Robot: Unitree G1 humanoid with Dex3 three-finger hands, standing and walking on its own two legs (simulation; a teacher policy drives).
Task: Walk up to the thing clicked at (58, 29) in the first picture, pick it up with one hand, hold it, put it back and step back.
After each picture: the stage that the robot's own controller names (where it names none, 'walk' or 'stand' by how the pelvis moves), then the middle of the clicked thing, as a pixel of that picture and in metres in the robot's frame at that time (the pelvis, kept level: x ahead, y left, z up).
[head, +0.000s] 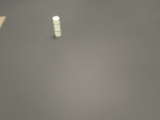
stand; (57, 26) +1.58 +0.33 -0.65
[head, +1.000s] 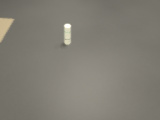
walk; (67, 34) +1.47 +0.15 -0.63
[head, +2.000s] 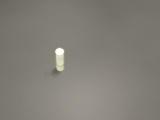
walk; (59, 60) +0.96 +0.17 -0.64
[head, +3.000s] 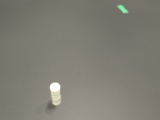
walk; (55, 94) +0.62 +0.17 -0.64
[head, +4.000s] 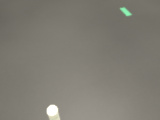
stand; (54, 116) +0.44 +0.20 -0.63
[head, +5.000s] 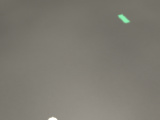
stand; out of the picture +0.39 +0.21 -0.66
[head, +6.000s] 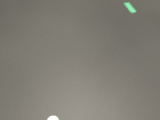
walk; out of the picture +0.31 +0.15 -0.65
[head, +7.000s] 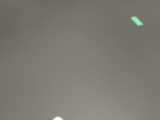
stand; out of the picture +0.38 +0.20 -0.65
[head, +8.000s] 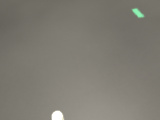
stand; out of the picture +0.40 +0.20 -0.65
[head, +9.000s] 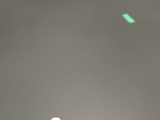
stand; out of the picture +0.38 +0.19 -0.66
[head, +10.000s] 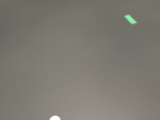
stand; out of the picture +0.40 +0.19 -0.66
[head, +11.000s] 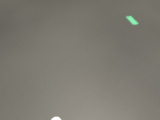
stand; out of the picture +0.39 +0.18 -0.66
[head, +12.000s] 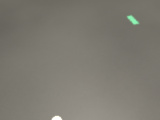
go down; out of the picture +0.39 +0.18 -0.66
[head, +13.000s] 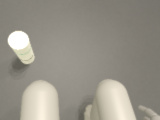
go down; (23, 50) +0.47 +0.23 -0.29
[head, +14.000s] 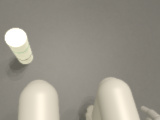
approach; (21, 49) +0.48 +0.23 -0.25
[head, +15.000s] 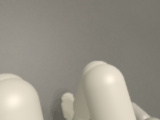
close in; out of the picture +0.46 +0.28 -0.16
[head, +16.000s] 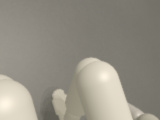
close; out of the picture +0.46 +0.29 -0.16
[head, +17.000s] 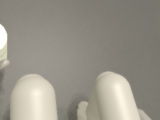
lift; out of the picture +0.38 +0.27 -0.07
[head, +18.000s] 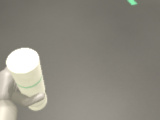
lift; (31, 85) +0.31 +0.17 +0.06
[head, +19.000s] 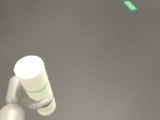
hold; (39, 90) +0.30 +0.15 +0.03
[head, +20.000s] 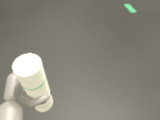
hold; (37, 87) +0.31 +0.16 +0.04
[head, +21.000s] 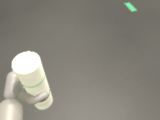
crouch; (36, 85) +0.32 +0.16 +0.04
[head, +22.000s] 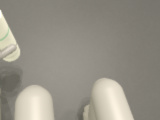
crouch; (0, 38) +0.46 +0.22 -0.05
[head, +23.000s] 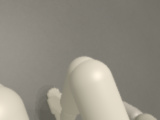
lower; out of the picture +0.45 +0.29 -0.16
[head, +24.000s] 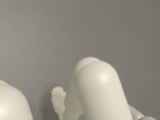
lower; out of the picture +0.45 +0.30 -0.16
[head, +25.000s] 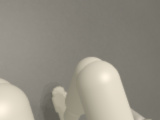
lower; out of the picture +0.45 +0.29 -0.17
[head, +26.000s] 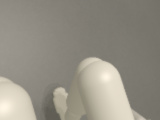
lower; out of the picture +0.44 +0.29 -0.16
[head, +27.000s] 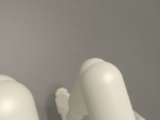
loosen; out of the picture +0.44 +0.29 -0.16
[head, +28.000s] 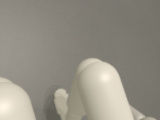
withdraw; out of the picture +0.44 +0.28 -0.17
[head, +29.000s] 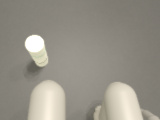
walk; (38, 53) +0.47 +0.21 -0.29
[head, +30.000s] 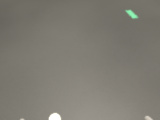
stand; out of the picture +0.40 +0.17 -0.59
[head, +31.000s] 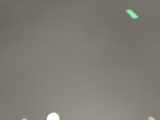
stand; out of the picture +0.40 +0.19 -0.60
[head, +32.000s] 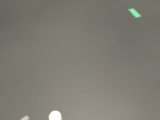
stand; out of the picture +0.40 +0.18 -0.60
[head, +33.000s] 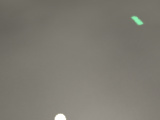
stand; out of the picture +0.42 +0.18 -0.66
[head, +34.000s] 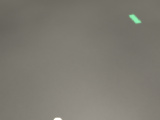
stand; out of the picture +0.38 +0.18 -0.66
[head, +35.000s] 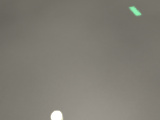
walk; out of the picture +0.39 +0.19 -0.66
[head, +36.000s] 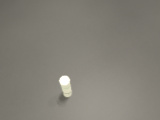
walk; (66, 87) +0.58 +0.16 -0.64
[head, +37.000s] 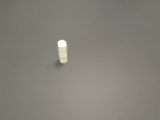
walk; (62, 52) +0.93 +0.15 -0.63
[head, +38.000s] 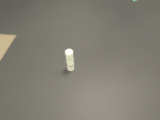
stand; (69, 60) +1.02 +0.18 -0.64
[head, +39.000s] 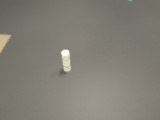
stand; (66, 61) +1.01 +0.17 -0.66
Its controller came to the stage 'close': yes
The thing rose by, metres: 0.68
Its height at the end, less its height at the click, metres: +0.00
